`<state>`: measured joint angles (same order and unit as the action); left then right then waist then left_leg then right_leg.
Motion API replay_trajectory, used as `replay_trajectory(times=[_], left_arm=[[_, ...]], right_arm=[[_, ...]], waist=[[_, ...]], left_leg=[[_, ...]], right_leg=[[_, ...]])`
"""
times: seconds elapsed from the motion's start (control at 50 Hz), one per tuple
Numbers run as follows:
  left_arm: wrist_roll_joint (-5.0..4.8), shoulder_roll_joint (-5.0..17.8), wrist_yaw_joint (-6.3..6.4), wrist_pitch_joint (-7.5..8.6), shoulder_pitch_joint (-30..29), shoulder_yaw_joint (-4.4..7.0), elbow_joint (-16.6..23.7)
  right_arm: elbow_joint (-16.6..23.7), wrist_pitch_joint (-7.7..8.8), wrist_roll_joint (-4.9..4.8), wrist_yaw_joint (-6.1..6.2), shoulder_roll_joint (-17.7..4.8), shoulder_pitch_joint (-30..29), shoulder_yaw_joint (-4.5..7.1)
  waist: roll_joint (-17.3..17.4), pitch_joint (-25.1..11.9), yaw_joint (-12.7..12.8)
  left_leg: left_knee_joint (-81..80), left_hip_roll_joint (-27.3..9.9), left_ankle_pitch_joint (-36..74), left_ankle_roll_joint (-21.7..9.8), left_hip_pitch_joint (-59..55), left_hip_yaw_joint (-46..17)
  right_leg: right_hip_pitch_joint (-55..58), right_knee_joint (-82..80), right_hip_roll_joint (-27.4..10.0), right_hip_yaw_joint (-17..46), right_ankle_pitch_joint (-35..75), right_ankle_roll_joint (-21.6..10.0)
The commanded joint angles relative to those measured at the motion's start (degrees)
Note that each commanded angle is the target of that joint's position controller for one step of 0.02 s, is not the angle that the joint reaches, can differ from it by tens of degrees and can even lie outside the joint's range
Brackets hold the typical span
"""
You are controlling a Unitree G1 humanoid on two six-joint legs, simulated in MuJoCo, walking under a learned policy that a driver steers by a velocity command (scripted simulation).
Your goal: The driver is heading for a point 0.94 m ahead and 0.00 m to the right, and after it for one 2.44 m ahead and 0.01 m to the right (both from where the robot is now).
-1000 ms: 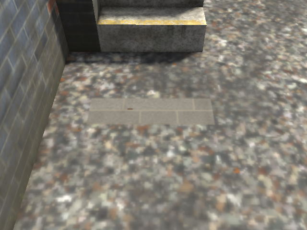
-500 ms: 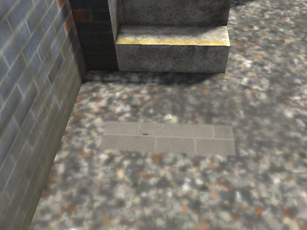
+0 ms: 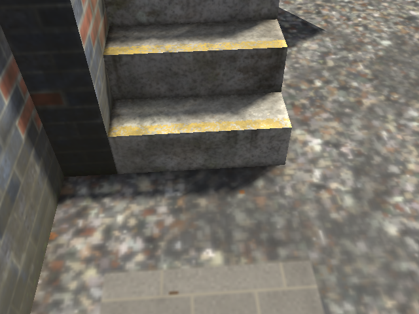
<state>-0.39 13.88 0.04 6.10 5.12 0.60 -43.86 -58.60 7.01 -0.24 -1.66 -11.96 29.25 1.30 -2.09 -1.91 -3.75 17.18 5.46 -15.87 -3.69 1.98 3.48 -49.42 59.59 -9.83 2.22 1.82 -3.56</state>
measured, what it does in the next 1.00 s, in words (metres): walks ahead: right foot, then left foot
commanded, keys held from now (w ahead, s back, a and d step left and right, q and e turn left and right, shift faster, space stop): w+shift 0.76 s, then shift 0.24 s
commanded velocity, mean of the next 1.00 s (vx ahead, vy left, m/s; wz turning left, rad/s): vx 0.90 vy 0.00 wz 0.00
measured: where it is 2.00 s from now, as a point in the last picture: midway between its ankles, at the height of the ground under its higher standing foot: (199, 202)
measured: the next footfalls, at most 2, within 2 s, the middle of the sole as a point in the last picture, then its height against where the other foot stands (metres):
right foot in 0.20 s outside the picture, level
left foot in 0.70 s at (182, 225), level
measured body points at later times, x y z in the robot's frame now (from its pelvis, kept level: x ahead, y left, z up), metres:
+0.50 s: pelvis +0.46 -0.05 +0.00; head +0.46 -0.05 +0.45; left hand +0.40 +0.19 -0.14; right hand +0.66 -0.29 -0.08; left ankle +0.62 +0.13 -0.65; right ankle +0.40 -0.13 -0.74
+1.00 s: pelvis +0.87 +0.00 +0.01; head +0.90 +0.01 +0.46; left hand +1.11 +0.23 -0.07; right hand +0.87 -0.27 -0.12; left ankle +0.86 +0.08 -0.74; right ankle +1.02 -0.13 -0.68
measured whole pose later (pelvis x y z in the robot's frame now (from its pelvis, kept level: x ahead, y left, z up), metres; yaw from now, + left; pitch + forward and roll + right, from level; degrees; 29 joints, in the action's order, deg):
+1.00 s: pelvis +0.87 +0.00 +0.01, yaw +2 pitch +1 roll +1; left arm 1.2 15.4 0.0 5.5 -1.3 -0.4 -42.2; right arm -51.3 6.5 1.9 0.9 -14.6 22.7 -0.5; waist -3.1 2.7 -4.0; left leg 15.7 3.7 -8.7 -4.4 7.2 4.0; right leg -36.7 46.2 -1.4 3.2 -5.7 1.1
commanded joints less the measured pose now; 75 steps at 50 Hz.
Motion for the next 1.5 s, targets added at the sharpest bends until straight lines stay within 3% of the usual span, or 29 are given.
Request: replay_trajectory(times=[0.02, 0.14, 0.2, 0.22, 0.24, 0.28, 0.32, 0.4, 0.6, 0.66, 0.7, 0.72, 0.74, 0.78, 0.82, 0.88, 0.96, 1.02, 1.06, 1.1, 1.12, 1.14, 1.16, 1.2, 1.28, 1.34, 1.4, 1.42, 1.5], left_arm=[[-0.24, 1.6, -0.83, 1.17, -5.4, -0.1, 3.8], [-1.58, 4.0, -3.79, 2.24, -12.5, 0.78, 8.3], [-2.65, 11.2, -2.37, 0.87, 13.1, 4.19, 3.0], [-1.62, 16.7, -1.22, -0.1, 26.0, 5.24, -0.3], [-0.56, 17.0, -2.21, 0.57, 27.9, 5.6, -1.5], [0.67, 7.0, -1.91, 0.91, 23.2, 3.51, -2.7], [1.68, 4.5, -2.94, 2.03, 15.0, 2.66, -2.6], [0.02, 3.0, -3.04, 2.06, 12.1, 1.88, -4.5], [-0.87, 9.7, -0.3, 2.37, 22.2, 2.7, -8.2], [1.16, 13.1, 0.26, 0.38, 20.6, 3.55, -8.2], [3.86, 13.9, 0.61, -1.56, 15.2, 3.63, -7.2], [4.71, 8.0, 0.62, -0.84, 16.1, 1.89, -5.2], [-1.08, -2.2, -1.31, 2.09, 27.8, -0.69, -5.0], [-4.73, 9.0, -1.53, 3.99, 10.8, 0.55, -1.9], [-0.28, 7.9, -0.49, 2.83, 5.6, 0.24, -0.7], [0.86, 3.7, -0.56, -0.01, 8.5, -0.6, -0.1], [1.92, 1.0, -0.05, -0.92, 6.0, -1.42, 0.5], [2.66, 2.8, 0.26, -4.1, 13.6, -0.33, -4.8], [2.43, 6.1, 0.33, -4.3, 13.1, 1.07, -5.5], [2.2, 5.5, 0.55, -3.05, 17.3, 1.6, -8.5], [2.62, 7.6, 0.97, -2.51, 15.9, 0.79, -10.4], [4.37, 6.3, 0.81, -1.9, 16.5, 0.11, -10.9], [3.72, 6.0, 0.43, -2.4, 14.0, 0.39, -10.6], [2.06, 2.0, -0.08, -4.67, 1.7, -0.6, -8.0], [2.61, 2.5, 0.72, -5.82, -0.9, -0.96, -9.7], [1.8, 2.0, 2.94, -7.97, 3.9, -1.19, -10.6], [1.87, 2.2, 4.38, -10.0, 7.4, -1.08, -9.4], [1.59, 0.8, 4.08, -10.3, 4.2, -1.58, -8.5], [1.73, 0.0, 1.17, -8.9, 16.2, 0.06, -12.3]], right_arm=[[5.1, 1.82, -0.86, 1.32, -7.7, -3.7, 0.69], [4.0, -1.13, -0.13, 2.19, -11.2, 1.1, 1.21], [4.9, -3.22, 2.69, 2.12, -12.9, -3.5, 1.57], [7.4, -2.67, 3.41, 2.14, -8.9, -3.4, 0.25], [6.7, -0.21, -0.2, 0.47, 1.9, 6.9, -2.37], [10.6, 2.34, -4.51, 0.54, -9.1, -9.1, -0.02], [13.1, 2.17, -2.1, 0.99, -6.6, -15.4, -0.23], [13.0, -1.24, -1.31, 0.88, -3.6, -12.6, -0.55], [23.0, 0.2, -0.94, -0.27, -7.2, -36.3, -0.59], [24.3, 0.55, -0.64, -0.34, -12.0, -31.3, 1.2], [18.3, -0.69, -1.62, 1.19, -15.8, -6.4, 3.34], [14.3, -1.78, -1.08, 2.36, -19.7, 6.3, 3.83], [13.4, -0.59, 2.62, 1.32, -20.8, 6.0, 4.05], [14.8, 0.51, 2.54, 0.94, -11.1, -2.2, 2.13], [16.2, 1.61, 3.26, 0.12, -11.2, -12.8, 1.74], [14.1, 1.83, 2.08, 0.35, -8.1, -14.6, -0.24], [12.7, 1.08, 1.96, 3.3, -11.8, -13.9, 0.12], [11.7, -1.28, 2.89, 3.75, -7.3, -14.5, -1.69], [13.9, -2.0, 2.29, 3.25, -9.7, -20.4, -1.34], [13.2, -1.74, 0.8, 2.65, -8.5, -23.3, -1.55], [13.3, -0.57, 3.55, 2.0, -3.5, -17.0, -3.03], [7.0, 0.0, 2.88, 1.23, 0.1, -2.7, -3.36], [5.1, -0.48, 1.77, 1.08, -2.6, 0.4, -2.32], [6.3, -2.89, 0.95, 2.56, -5.0, -5.6, -0.96], [6.4, -8.35, 0.13, 5.0, -2.8, -9.6, -1.02], [5.6, -7.43, 0.95, 4.08, 0.4, -16.0, -2.84], [5.0, -7.48, -1.65, 3.44, 0.4, -20.0, -2.85], [2.3, -7.02, -0.89, 3.09, -0.3, -14.1, -2.69], [3.0, -6.94, 3.12, 2.53, -3.9, -22.2, -2.6]], waist=[[1.3, 9.7, 1.7], [5.0, 10.1, 1.6], [11.9, -6.3, 16.3], [2.6, -16.9, 18.2], [-21.6, -28.0, 10.4], [-9.1, -11.7, 12.7], [5.1, -2.9, 6.8], [0.9, 4.6, 0.6], [0.8, 11.5, 7.4], [-3.8, 5.1, 2.7], [-7.6, -8.4, -10.7], [3.6, -17.8, -11.4], [31.8, -26.0, -1.5], [12.4, -9.1, -4.4], [-1.7, -2.3, 2.0], [1.7, -0.4, 7.0], [6.4, -4.9, 7.5], [9.5, -9.0, 9.7], [7.0, -8.6, 11.8], [2.0, -3.0, 14.9], [-11.7, 0.5, 7.9], [-2.0, -5.3, 3.5], [2.0, -5.8, 1.6], [6.8, -0.7, -1.4], [-1.2, -2.1, -1.3], [-1.7, -6.0, 1.6], [-7.5, -8.4, 4.9], [-7.8, -9.9, 1.6], [6.8, -3.2, 9.2]], left_leg=[[-14.7, -12.9, 9.4, -8.0, 15.0, -7.0], [-8.2, -18.6, 37.1, -6.1, -9.7, -4.7], [24.2, -17.5, 67.8, -3.6, -7.7, -2.0], [46.5, -13.6, 46.2, -3.2, 10.4, -2.5], [68.4, -0.6, -6.3, -0.2, 33.2, -9.8], [70.4, -6.8, -5.3, -4.6, 43.2, -12.5], [61.8, -11.4, 0.4, -4.5, 38.6, -11.5], [54.4, -16.0, 2.8, -1.7, 37.0, -9.8], [11.5, -10.2, 31.2, 1.5, 31.0, -2.6], [11.7, -4.8, 20.0, -1.3, 26.1, 0.9], [15.1, -5.1, 13.3, -4.5, 2.3, 0.5], [23.1, -15.5, 4.2, -4.6, -19.2, -14.0], [3.0, -27.6, -19.4, -18.2, -33.1, -50.6], [-4.2, -23.8, -13.9, -11.9, -20.5, -40.5], [-2.6, -20.5, 27.4, -10.9, 0.0, -23.9], [-4.4, -17.0, 54.2, -9.8, 13.1, -11.2], [-2.9, -10.9, 62.8, -7.1, 16.4, 1.4], [5.8, -16.1, 72.6, -5.8, 11.1, 0.7], [15.8, -15.3, 77.2, -4.0, 10.3, 0.4], [40.5, -8.9, 36.1, 0.9, 13.2, 0.4], [61.6, -3.4, -18.1, 4.5, 36.9, 0.1], [72.7, -3.7, -19.0, 4.4, 37.8, -11.8], [76.7, -4.4, -17.6, 5.4, 38.5, -10.7], [73.1, -8.6, -13.5, 8.8, 35.5, -9.0], [74.5, -8.9, -13.5, 12.6, 26.5, -5.7], [39.9, -9.8, -6.4, 12.2, 19.0, -2.0], [18.3, -7.0, -8.0, 12.5, 17.9, -0.6], [6.0, -9.5, 5.5, 10.3, 13.0, -2.3], [7.6, -15.0, 27.0, 3.9, 7.7, -8.2]], right_leg=[[10.2, -14.9, 1.5, -3.0, 13.4, 0.8], [11.1, -31.2, 7.9, -6.0, 4.7, -1.6], [40.1, -26.7, 11.7, -7.3, -5.1, -6.0], [63.0, -22.5, -0.7, 9.4, -15.8, -7.8], [82.1, -37.5, -12.6, 44.7, -44.2, -19.0], [70.9, -44.7, -8.6, 37.1, -39.3, -12.1], [50.9, -46.6, -4.1, 24.1, -23.0, -10.7], [35.9, -52.2, -0.8, 13.5, -19.4, -10.7], [45.4, -58.1, 1.0, -1.4, 0.0, -6.1], [57.8, -45.7, -1.7, -0.9, 34.4, -4.7], [53.1, -17.0, -0.2, -2.7, 48.6, -2.6], [34.8, 6.3, 4.2, -0.6, 19.3, -2.5], [13.0, 28.5, 17.4, 5.7, -30.7, -0.4], [4.3, 26.0, 9.6, 7.1, -25.0, -4.1], [13.4, 18.2, 5.0, 4.7, -20.7, -2.0], [22.2, 8.9, 4.9, 2.5, -19.7, 1.5], [33.9, -13.8, 12.4, -5.3, -2.9, 6.0], [36.9, -7.7, 11.6, -4.5, -7.7, 4.8], [41.2, -19.3, 13.3, -6.1, 0.2, 1.7], [45.0, -46.4, 11.6, -3.7, 20.8, -2.7], [55.7, -34.7, -1.0, 11.4, 66.1, -8.1], [53.0, -32.1, -10.3, 17.0, 73.9, -16.0], [49.5, -34.4, -9.7, 15.0, 57.4, -17.9], [34.4, -39.1, -5.7, 12.1, 27.6, -13.9], [27.9, -40.0, -2.0, 5.9, 38.7, -13.3], [39.2, -35.9, 3.9, -1.3, 45.8, -6.3], [53.4, -34.5, 0.8, 3.8, 45.3, -5.5], [53.6, -33.2, -0.1, 5.1, 41.7, -4.7], [44.0, -43.5, 5.7, 5.7, -13.5, -0.3]])
Velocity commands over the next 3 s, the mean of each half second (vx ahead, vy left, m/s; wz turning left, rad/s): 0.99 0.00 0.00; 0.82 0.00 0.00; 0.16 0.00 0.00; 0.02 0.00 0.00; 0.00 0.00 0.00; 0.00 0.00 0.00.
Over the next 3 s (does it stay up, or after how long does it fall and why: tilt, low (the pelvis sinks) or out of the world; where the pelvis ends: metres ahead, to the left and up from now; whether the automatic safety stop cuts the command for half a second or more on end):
stays up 0.98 -0.02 0.01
